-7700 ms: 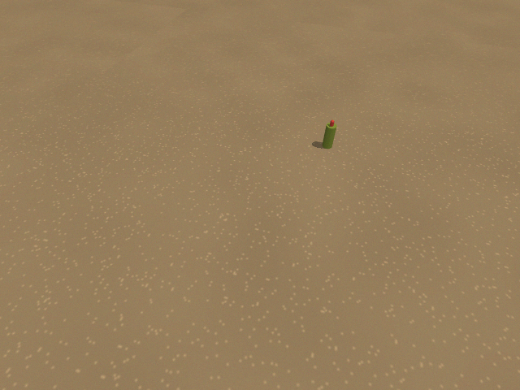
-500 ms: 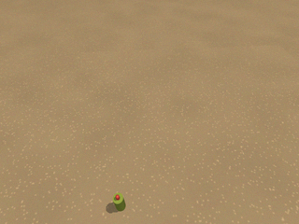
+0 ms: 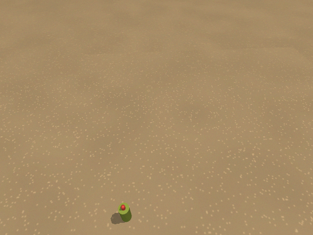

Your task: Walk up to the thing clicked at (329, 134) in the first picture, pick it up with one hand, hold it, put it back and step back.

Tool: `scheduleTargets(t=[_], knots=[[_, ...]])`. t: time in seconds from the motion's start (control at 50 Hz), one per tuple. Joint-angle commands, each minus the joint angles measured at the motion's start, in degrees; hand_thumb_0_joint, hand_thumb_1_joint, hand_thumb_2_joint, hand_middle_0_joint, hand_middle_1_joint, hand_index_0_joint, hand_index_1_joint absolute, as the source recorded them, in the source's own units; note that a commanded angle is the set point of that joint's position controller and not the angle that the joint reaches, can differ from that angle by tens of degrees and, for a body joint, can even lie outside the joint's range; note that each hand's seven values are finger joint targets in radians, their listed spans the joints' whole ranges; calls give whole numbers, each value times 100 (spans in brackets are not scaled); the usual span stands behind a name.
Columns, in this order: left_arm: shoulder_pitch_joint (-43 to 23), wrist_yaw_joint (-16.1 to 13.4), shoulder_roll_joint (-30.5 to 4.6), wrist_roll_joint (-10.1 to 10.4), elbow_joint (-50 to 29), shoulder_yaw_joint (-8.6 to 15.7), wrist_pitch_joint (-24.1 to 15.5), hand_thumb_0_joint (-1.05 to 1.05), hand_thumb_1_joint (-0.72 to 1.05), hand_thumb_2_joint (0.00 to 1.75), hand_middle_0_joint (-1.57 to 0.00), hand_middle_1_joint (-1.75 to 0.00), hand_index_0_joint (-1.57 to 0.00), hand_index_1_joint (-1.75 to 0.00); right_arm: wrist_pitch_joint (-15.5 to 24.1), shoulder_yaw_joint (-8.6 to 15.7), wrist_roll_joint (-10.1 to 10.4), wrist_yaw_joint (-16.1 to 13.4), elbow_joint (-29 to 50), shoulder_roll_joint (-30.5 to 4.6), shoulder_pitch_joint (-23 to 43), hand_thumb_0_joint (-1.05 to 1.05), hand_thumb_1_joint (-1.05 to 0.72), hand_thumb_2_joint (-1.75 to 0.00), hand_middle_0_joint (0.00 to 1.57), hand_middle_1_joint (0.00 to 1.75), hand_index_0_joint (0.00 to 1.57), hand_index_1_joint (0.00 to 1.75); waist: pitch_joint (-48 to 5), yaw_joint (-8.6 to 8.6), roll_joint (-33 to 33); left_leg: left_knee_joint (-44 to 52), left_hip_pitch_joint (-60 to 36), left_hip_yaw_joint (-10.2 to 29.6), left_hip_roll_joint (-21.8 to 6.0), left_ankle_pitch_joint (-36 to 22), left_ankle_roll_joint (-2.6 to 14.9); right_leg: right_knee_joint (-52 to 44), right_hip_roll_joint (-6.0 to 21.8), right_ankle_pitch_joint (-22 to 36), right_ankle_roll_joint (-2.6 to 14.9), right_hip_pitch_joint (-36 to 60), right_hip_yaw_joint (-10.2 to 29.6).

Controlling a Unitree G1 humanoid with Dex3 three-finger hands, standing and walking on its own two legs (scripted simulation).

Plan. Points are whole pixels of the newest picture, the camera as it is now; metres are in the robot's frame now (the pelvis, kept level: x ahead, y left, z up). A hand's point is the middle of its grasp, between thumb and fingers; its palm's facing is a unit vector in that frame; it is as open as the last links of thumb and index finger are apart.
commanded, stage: stand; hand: left
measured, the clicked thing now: (124, 211) +0.39 +0.19 -0.69
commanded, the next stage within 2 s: go down in 0.48 s
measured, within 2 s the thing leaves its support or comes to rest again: neither
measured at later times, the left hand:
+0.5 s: hand out of the picture +0.08 +0.25 -0.16, palm faces -0.03 -0.94 -0.34, open 7.4 cm
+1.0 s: hand out of the picture +0.15 +0.27 -0.17, palm faces +0.03 -0.94 -0.34, open 14.6 cm
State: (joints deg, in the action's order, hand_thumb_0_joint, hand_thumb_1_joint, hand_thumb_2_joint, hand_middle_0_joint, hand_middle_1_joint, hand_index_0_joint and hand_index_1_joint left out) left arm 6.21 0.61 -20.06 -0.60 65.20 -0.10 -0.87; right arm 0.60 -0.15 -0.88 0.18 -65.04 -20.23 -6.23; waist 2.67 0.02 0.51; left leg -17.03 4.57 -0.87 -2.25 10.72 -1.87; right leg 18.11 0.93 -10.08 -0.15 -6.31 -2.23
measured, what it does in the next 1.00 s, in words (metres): stands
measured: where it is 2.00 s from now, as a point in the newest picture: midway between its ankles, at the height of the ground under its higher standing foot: outside the picture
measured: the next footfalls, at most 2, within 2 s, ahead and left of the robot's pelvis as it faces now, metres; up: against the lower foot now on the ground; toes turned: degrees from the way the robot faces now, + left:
none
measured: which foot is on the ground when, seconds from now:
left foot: down 0.00-1.00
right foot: down 0.00-1.00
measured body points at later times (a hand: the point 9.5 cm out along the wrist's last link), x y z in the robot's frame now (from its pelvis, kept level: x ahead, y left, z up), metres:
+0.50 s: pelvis +0.00 +0.00 +0.00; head +0.01 +0.00 +0.45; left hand +0.08 +0.30 -0.13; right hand +0.07 -0.30 -0.14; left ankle -0.02 +0.14 -0.75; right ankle +0.00 -0.12 -0.75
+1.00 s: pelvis +0.00 +0.01 -0.03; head +0.05 +0.01 +0.41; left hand +0.15 +0.32 -0.15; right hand +0.10 -0.25 -0.15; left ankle -0.02 +0.14 -0.75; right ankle +0.00 -0.12 -0.75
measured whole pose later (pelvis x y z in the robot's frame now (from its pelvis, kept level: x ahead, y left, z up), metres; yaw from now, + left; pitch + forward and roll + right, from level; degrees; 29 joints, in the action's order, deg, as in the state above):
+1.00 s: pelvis +0.00 +0.01 -0.03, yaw +0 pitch +9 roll +0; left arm 2.8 2.8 -19.4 -4.0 49.2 10.6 7.1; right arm 2.9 1.7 1.5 -1.6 -41.1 -14.0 -14.3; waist -2.5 2.1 0.2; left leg -41.2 28.9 -0.7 -2.2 21.3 -1.0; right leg 40.1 1.5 -19.4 -0.7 -29.8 -1.6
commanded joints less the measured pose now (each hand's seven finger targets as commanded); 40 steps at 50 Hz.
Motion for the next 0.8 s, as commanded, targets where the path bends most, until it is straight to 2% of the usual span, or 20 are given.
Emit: scheduleTargets(t=[0.0,0.16,0.26,0.44,0.5,0.54,0.56,0.58,0.6,0.62,0.64,0.66,0.68,0.7,0.72,0.74,0.76,0.78], knots=[[-205,-107,-1254,24,-315,235,-95,0,90,90,-20,-30,-20,-30,108,211,34,-59,359,-1187,194,0,-90,-90,20,30,20,30,-419,-9,-68,225,-12,440,-597,-982,223,-264,703,981,132,93,554],[-177,-119,-1241,9,-327,239,-94,0,90,90,-20,-30,-20,-30,90,216,32,-65,373,-1210,199,0,-90,-90,20,30,20,30,-436,-12,-17,204,-43,419,-619,-885,248,-272,706,948,126,78,554],[-198,-122,-1260,14,-340,248,-102,0,90,90,-20,-30,-20,-30,98,222,29,-67,372,-1210,177,0,-90,-90,20,30,20,30,-480,0,-37,188,-54,411,-614,-1009,243,-241,717,1119,132,160,562],[-167,-111,-1244,10,-315,246,-89,0,90,90,-20,-30,-20,-30,88,213,32,-67,365,-1200,174,0,-90,-90,20,30,20,30,-309,-22,-50,265,61,444,-585,-719,234,-310,682,740,110,43,557],[-157,-113,-1249,13,-338,240,-101,0,90,90,-20,-30,-20,-30,97,217,29,-62,380,-1211,157,0,-90,-90,20,30,20,30,-369,-19,-39,212,-5,432,-606,-888,236,-290,705,950,116,76,570],[-219,-112,-1270,19,-349,255,-93,0,90,90,-20,-30,-20,-30,104,207,24,-69,359,-1200,108,0,-90,-90,20,30,20,30,-426,12,43,226,33,408,-587,-796,232,-283,733,937,125,150,622],[-209,-111,-1264,15,-352,260,-86,0,82,82,-23,-22,-20,-22,102,213,13,-72,372,-1201,131,0,-98,-93,21,30,21,30,-489,-2,30,222,8,403,-597,-797,240,-242,722,906,134,158,578],[-2219,-198,-325,298,-2362,324,-623,0,74,74,-15,-14,-12,-14,383,67,401,-200,1964,-308,49,0,-99,-92,20,30,20,30,39,675,140,-221,779,-235,246,-102,234,94,-26,449,50,-1080,116],[-2696,-209,-519,262,-1872,361,-539,0,66,66,-7,-6,-4,-6,362,19,418,-245,1608,-387,-276,0,-99,-93,20,30,20,30,-176,507,-68,-340,792,-197,249,-25,264,171,-29,284,29,-831,62],[-1639,-241,-997,157,-823,711,-279,0,58,58,-2,-4,-1,-4,290,91,398,-267,1534,-554,-413,0,-100,-93,20,30,20,30,-93,382,-324,-467,1030,-193,281,75,282,242,-58,67,57,-858,-8],[-1296,-179,-1177,104,-626,899,-228,0,50,50,-2,-8,-2,-7,241,182,389,-268,1671,-571,-480,0,-98,-92,20,30,20,30,-174,190,-350,-701,1232,-191,258,-87,270,417,-60,143,57,-970,-20],[-1511,-122,-1317,-8,-908,971,-243,0,42,42,-1,-8,-1,-8,257,300,323,-289,1818,-588,-547,0,-98,-92,20,30,20,30,-636,156,-307,-882,1230,-185,270,-269,275,603,-51,320,53,-940,6],[-1692,-98,-1628,-65,-1236,1181,-296,0,34,34,-2,-8,-2,-7,311,367,318,-330,1916,-579,-688,0,-98,-92,20,30,20,30,-1212,100,-208,-1002,1154,-158,267,-510,262,791,-19,625,34,-753,43],[-1241,-24,-1536,-178,-981,1256,-224,0,26,26,-2,-8,-3,-7,337,431,270,-308,2052,-551,-726,0,-96,-91,20,30,20,30,-1454,100,-30,-1222,1296,-163,305,-679,248,1022,2,840,42,-758,63],[-666,48,-1287,-306,-560,1231,-126,0,21,21,-2,-9,-3,-8,338,478,211,-268,2059,-512,-895,0,-96,-92,20,30,20,30,-1504,81,-235,-1447,1558,-116,306,-778,251,1262,-4,964,42,-849,54],[-397,92,-1359,-378,-681,1384,-70,0,18,21,-3,-9,-3,-8,345,517,198,-246,2200,-498,-946,0,-95,-91,20,30,20,30,-1760,-111,-89,-1557,1633,-115,342,-936,225,1386,0,1061,65,-716,45],[-267,98,-1433,-396,-930,1522,-5,0,14,19,-3,-8,-4,-8,346,537,216,-249,2379,-474,-882,0,-94,-91,20,30,20,30,-2008,-204,137,-1569,1566,-130,381,-1018,201,1398,13,1102,90,-583,76],[-364,83,-1369,-404,-1160,1509,89,0,6,15,-5,-8,-5,-7,344,545,232,-256,2522,-447,-868,0,-94,-91,20,30,20,30,-2057,-201,134,-1534,1535,-121,373,-1036,193,1403,-2,1089,98,-566,79]])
